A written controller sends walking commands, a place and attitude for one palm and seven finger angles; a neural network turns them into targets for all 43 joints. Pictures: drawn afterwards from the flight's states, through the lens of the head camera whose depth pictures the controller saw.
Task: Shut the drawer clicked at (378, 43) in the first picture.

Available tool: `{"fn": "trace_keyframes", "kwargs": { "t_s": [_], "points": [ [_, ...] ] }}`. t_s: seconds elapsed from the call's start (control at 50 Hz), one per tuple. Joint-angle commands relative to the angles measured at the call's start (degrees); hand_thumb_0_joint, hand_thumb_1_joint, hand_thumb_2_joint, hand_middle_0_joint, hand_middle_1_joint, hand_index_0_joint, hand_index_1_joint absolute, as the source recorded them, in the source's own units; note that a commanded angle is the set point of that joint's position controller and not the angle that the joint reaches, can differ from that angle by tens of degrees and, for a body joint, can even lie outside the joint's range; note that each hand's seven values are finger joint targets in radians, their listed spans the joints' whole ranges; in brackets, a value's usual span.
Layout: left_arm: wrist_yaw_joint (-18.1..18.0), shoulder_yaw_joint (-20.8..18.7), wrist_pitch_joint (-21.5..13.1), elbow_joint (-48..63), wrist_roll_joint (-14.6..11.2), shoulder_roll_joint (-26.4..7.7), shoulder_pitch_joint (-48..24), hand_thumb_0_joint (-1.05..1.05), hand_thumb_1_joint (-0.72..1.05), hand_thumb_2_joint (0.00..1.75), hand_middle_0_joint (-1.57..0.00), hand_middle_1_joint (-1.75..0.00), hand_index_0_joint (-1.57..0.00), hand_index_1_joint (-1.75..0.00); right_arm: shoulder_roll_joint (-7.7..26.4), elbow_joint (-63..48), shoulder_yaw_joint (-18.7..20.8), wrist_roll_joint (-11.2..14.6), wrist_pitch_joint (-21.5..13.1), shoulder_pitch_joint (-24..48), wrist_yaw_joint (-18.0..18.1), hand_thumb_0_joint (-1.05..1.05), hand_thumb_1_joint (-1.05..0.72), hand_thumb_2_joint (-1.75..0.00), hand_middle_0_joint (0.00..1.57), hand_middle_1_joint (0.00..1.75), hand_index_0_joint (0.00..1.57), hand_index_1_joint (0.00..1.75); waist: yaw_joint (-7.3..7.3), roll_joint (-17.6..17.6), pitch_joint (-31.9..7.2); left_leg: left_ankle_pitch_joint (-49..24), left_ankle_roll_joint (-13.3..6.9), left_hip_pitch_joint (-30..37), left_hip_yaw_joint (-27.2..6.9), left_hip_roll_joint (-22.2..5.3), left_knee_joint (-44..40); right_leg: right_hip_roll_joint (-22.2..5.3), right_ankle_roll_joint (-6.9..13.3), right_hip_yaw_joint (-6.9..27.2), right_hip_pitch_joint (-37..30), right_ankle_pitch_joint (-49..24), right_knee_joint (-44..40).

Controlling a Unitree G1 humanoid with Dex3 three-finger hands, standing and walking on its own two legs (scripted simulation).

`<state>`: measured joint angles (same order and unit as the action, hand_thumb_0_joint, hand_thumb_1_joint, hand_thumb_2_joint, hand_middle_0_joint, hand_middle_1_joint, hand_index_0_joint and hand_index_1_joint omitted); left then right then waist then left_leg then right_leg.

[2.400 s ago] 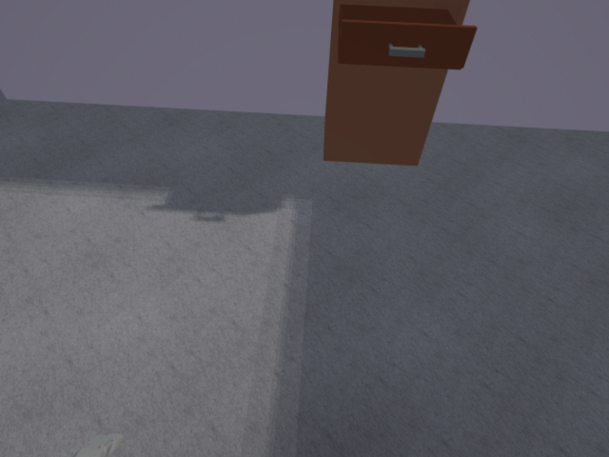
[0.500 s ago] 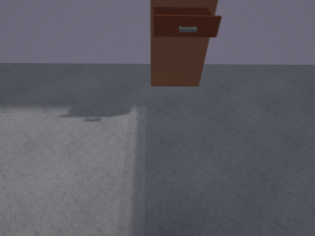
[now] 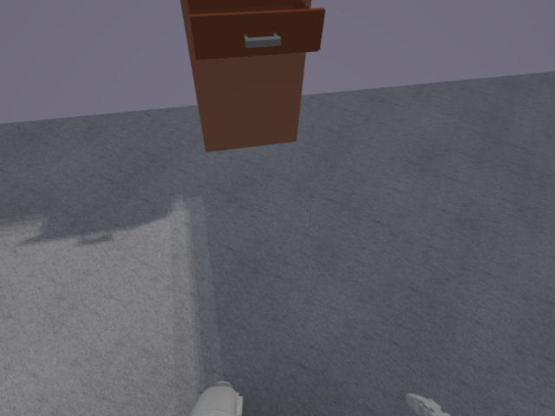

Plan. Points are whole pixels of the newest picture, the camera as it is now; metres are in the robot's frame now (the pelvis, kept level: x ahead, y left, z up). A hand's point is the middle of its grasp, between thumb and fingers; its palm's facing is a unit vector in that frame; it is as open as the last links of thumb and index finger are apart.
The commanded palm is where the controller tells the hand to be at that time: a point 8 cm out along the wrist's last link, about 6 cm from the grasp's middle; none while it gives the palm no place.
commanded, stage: walk to a spot facing it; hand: left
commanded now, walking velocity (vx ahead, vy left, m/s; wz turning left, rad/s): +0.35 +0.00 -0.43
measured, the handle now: (261, 38) +1.25 +0.20 -0.06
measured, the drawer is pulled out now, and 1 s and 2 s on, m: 0.23 0.23 0.23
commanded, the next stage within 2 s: turn to face it in 1.48 s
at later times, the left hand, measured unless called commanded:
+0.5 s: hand (189, 295) +0.34 +0.22 -0.17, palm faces -0.27 -0.95 -0.14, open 7.4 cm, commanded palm none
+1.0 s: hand (237, 226) +0.52 +0.15 -0.17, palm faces -0.35 -0.90 -0.25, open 7.2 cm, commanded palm none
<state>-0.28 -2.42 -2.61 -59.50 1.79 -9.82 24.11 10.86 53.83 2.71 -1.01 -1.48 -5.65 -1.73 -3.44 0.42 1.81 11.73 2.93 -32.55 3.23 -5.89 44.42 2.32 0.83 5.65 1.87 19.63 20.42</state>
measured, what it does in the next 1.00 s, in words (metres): walks ahead, turning right: left foot, then right foot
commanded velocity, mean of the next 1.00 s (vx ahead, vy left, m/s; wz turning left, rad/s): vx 0.36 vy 0.00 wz -0.35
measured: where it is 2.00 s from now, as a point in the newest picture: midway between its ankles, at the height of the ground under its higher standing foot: (344, 282)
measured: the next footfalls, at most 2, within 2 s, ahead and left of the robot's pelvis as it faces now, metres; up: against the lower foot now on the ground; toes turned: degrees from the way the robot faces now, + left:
left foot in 0.06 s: +0.17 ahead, +0.13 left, +0.00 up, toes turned +4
right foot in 0.72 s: +0.38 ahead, -0.09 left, +0.00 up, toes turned -29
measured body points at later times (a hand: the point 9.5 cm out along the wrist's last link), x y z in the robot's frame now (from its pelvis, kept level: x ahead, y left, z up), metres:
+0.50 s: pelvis +0.20 +0.07 +0.01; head +0.23 +0.09 +0.45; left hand +0.36 +0.27 -0.15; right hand +0.05 -0.13 -0.13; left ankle +0.13 +0.13 -0.74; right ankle +0.24 -0.11 -0.66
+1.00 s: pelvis +0.42 -0.02 +0.00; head +0.43 -0.03 +0.45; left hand +0.54 +0.20 -0.15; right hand +0.37 -0.27 -0.15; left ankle +0.56 +0.10 -0.69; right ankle +0.35 -0.08 -0.74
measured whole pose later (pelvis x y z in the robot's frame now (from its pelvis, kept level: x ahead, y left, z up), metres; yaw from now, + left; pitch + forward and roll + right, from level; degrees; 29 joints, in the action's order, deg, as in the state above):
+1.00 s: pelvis +0.42 -0.02 +0.00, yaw -24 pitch +0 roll -1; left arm -0.7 -3.7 -3.1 -60.8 1.3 -11.7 16.6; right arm 11.1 57.2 3.8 -1.6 -1.8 -12.9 0.0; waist 0.9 -1.4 0.8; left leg 12.9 3.0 -31.9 4.3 -10.7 51.1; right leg 2.9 4.1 -5.7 7.4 17.4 24.5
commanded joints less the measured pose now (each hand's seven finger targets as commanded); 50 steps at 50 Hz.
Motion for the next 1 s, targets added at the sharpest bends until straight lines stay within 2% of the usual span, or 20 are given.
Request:
{"fn": "trace_keyframes", "kwargs": {
  "t_s": [0.0,0.02,0.04,0.06,0.08,0.14,0.2,0.38,0.52,0.56,0.62,0.66,0.68,0.7,0.72,0.74,0.78,0.84,0.88,0.98],
  "points": [
    [-0.7,-2.9,-1.0,3.1,-0.3,-11.3,-0.6,0.0,0.9,0.9,-0.2,-0.3,-0.2,-0.3,5.4,-4.0,1.3,0.2,-2.6,-2.2,1.1,0.0,-0.9,-0.9,0.2,0.3,0.2,0.3,4.09,7.4,0.0,-0.4,-1.4,16.5,2.5,3.7,-12.3,-11.2,7.0,7.8,7.6,-29.9,3.9],
    [-0.5,-3.1,-1.0,3.5,-0.6,-11.0,-1.9,0.0,0.9,0.9,-0.2,-0.3,-0.2,-0.3,7.7,-1.4,1.9,0.0,-2.8,-10.8,1.9,0.0,-0.9,-0.9,0.2,0.3,0.2,0.3,7.78,4.5,-4.0,-2.3,-2.3,28.8,1.9,3.4,-15.8,-8.1,5.4,5.9,11.8,-30.5,13.3],
    [0.0,-3.0,-0.8,4.2,-1.3,-8.0,-0.3,0.0,0.9,0.9,-0.2,-0.3,-0.2,-0.3,13.8,0.8,3.4,-0.8,-3.1,-19.3,2.7,0.0,-0.9,-0.9,0.2,0.3,0.2,0.3,10.52,-6.7,-11.2,0.1,-5.1,43.4,-10.7,-8.2,-17.7,-3.0,3.1,1.3,21.3,-16.8,28.3],
    [0.7,-2.5,-0.9,5.2,-1.6,-5.3,1.3,0.0,0.9,0.9,-0.2,-0.3,-0.2,-0.3,18.4,1.9,4.2,-0.9,-3.1,-24.3,2.6,0.0,-0.9,-0.9,0.2,0.3,0.2,0.3,10.23,-20.3,-15.0,0.9,-10.3,48.6,-31.1,-23.6,-25.7,2.5,0.5,-4.8,32.7,13.6,47.4],
    [0.6,-2.4,-0.8,6.3,-1.1,-6.8,-2.2,0.0,0.9,0.9,-0.2,-0.3,-0.2,-0.3,17.3,1.0,3.5,-0.3,-2.3,-22.0,2.7,0.0,-0.9,-0.9,0.2,0.3,0.2,0.3,9.9,-13.7,-10.3,7.1,-12.8,41.0,-33.7,-25.0,-29.2,-1.5,1.3,-1.0,34.3,12.9,53.6],
    [1.8,-3.0,0.4,5.4,0.1,-6.0,-6.2,0.0,0.9,0.9,-0.2,-0.3,-0.2,-0.3,6.9,-0.4,0.9,-0.4,-3.3,-11.3,2.8,0.0,-0.9,-0.9,0.2,0.3,0.2,0.3,4.57,-8.1,2.4,8.0,-8.1,22.5,-16.5,-16.7,-33.0,-7.1,0.4,-2.6,33.7,-0.7,55.9],
    [2.4,-2.7,2.5,4.2,0.3,-3.4,-3.1,0.0,0.9,0.9,-0.2,-0.3,-0.2,-0.3,4.5,0.9,0.4,-0.2,-4.3,-11.4,3.1,0.0,-0.9,-0.9,0.2,0.3,0.2,0.3,1.74,-8.4,1.0,-2.7,-6.2,19.4,-3.2,-12.5,-32.5,-7.3,-0.8,-4.3,30.5,-6.4,53.7],
    [2.6,-2.2,3.7,7.0,0.5,-2.8,-14.1,0.0,0.9,0.9,-0.2,-0.3,-0.2,-0.3,3.7,5.8,0.3,0.1,-4.8,-21.6,3.8,0.0,-0.9,-0.9,0.2,0.3,0.2,0.3,4.03,-5.7,3.4,-19.6,-5.2,32.7,4.2,-12.3,-32.6,-8.5,-2.3,-7.1,43.6,-14.1,44.5],
    [2.9,-0.8,2.8,9.1,0.1,-1.1,-25.2,0.0,0.9,0.9,-0.2,-0.3,-0.2,-0.3,3.8,9.7,-0.4,-0.6,-4.0,-29.5,4.0,0.0,-0.9,-0.9,0.2,0.3,0.2,0.3,7.79,-7.7,6.4,-33.0,-7.0,40.3,9.2,-12.7,-30.7,-6.2,0.1,-13.8,40.4,-10.3,25.9],
    [2.7,-0.7,2.4,9.1,0.0,-1.2,-25.6,0.0,0.9,0.9,-0.2,-0.3,-0.2,-0.3,4.4,10.4,-0.2,-0.7,-3.6,-30.0,4.0,0.0,-0.9,-0.9,0.2,0.3,0.2,0.3,7.49,-8.3,5.6,-43.0,-7.4,41.6,11.4,-13.2,-27.4,-4.2,1.8,-15.8,36.0,-6.5,21.2],
    [2.0,-1.2,1.5,7.0,0.1,-2.4,-17.9,0.0,0.9,0.9,-0.2,-0.3,-0.2,-0.3,6.3,10.2,0.3,-0.3,-3.2,-28.4,3.9,0.0,-0.9,-0.9,0.2,0.3,0.2,0.3,3.82,-10.9,0.1,-62.6,-6.5,42.5,14.2,-13.5,-16.1,0.3,4.6,-18.7,25.0,-3.1,16.9],
    [1.6,-2.6,0.2,3.0,0.4,-6.3,-5.2,0.0,0.9,0.9,-0.2,-0.3,-0.2,-0.3,7.1,8.7,0.5,0.3,-3.1,-25.4,3.4,0.0,-0.9,-0.9,0.2,0.3,0.2,0.3,-2.71,-9.1,-7.0,-53.1,-4.4,30.7,15.2,-12.2,2.9,-0.6,6.8,-16.6,1.9,-10.4,9.6],
    [0.8,-3.8,-0.3,1.2,0.4,-11.5,2.1,0.0,0.9,0.9,-0.2,-0.3,-0.2,-0.3,4.3,7.1,0.2,1.2,-3.1,-24.9,2.7,0.0,-0.9,-0.9,0.2,0.3,0.2,0.3,-5.47,0.7,-12.8,-20.8,-2.4,12.7,15.4,-7.3,19.9,-13.8,12.1,0.2,-15.2,-16.3,8.5],
    [0.2,-4.6,-0.2,0.1,-0.9,-15.4,5.7,0.0,0.9,0.9,-0.2,-0.3,-0.2,-0.3,1.5,5.1,-0.1,1.5,-3.4,-23.0,3.1,0.0,-0.9,-0.9,0.2,0.3,0.2,0.3,-4.41,7.8,-16.7,21.5,0.1,-2.3,9.8,2.1,38.1,-26.8,19.4,24.6,-23.4,-31.2,3.8],
    [-0.3,-4.7,0.2,0.7,-1.7,-15.8,3.1,0.0,0.9,0.9,-0.2,-0.3,-0.2,-0.3,2.8,3.9,0.5,1.2,-3.2,-18.5,3.2,0.0,-0.9,-0.9,0.2,0.3,0.2,0.3,-4.11,2.3,-12.3,19.1,-1.7,-5.3,1.1,0.1,41.3,-27.2,20.3,21.8,-18.2,-30.2,0.1],
    [-0.5,-3.8,-0.1,1.5,-1.7,-12.8,-1.7,0.0,0.9,0.9,-0.2,-0.3,-0.2,-0.3,2.4,3.9,0.9,0.8,-3.0,-16.9,2.7,0.0,-0.9,-0.9,0.2,0.3,0.2,0.3,-2.07,0.0,-5.4,11.7,-1.8,-4.6,-0.7,-2.9,38.4,-23.6,16.1,13.3,-7.9,-28.3,-1.8],
    [-0.7,-2.7,-0.8,2.2,-1.4,-8.2,-7.5,0.0,0.9,0.9,-0.2,-0.3,-0.2,-0.3,0.6,4.5,0.8,0.0,-1.4,-16.8,2.8,0.0,-0.9,-0.9,0.2,0.3,0.2,0.3,2.85,-3.4,1.3,8.3,-1.2,-0.7,-1.8,-5.5,32.9,-20.7,12.9,7.7,7.5,-21.3,-5.6],
    [-0.7,-1.9,-1.8,2.2,-0.4,-5.3,-8.9,0.0,0.9,0.9,-0.2,-0.3,-0.2,-0.3,-1.8,5.1,0.6,-0.5,0.0,-20.3,2.4,0.0,-0.9,-0.9,0.2,0.3,0.2,0.3,6.82,0.6,3.8,6.5,-0.3,4.0,-0.1,-5.2,23.1,-15.9,10.5,-0.6,17.8,-20.8,-7.4],
    [-0.5,-1.7,-2.1,1.9,-0.4,-6.0,-9.7,0.0,0.9,0.9,-0.2,-0.3,-0.2,-0.3,-2.0,4.2,0.6,-0.4,0.2,-19.1,1.8,0.0,-0.9,-0.9,0.2,0.3,0.2,0.3,7.27,3.6,3.4,3.5,0.3,5.3,0.6,-5.1,15.4,-14.0,10.2,-2.6,18.6,-18.0,-8.0],
    [0.0,-1.8,-2.0,0.2,-0.4,-7.5,-4.5,0.0,0.9,0.9,-0.2,-0.3,-0.2,-0.3,-0.1,0.2,0.4,-0.6,-1.2,-7.2,0.4,0.0,-0.9,-0.9,0.2,0.3,0.2,0.3,3.03,7.6,3.8,-1.1,-0.1,5.3,3.0,-2.8,-1.6,-13.2,9.0,-1.3,12.1,-15.5,-6.0]
  ]
}}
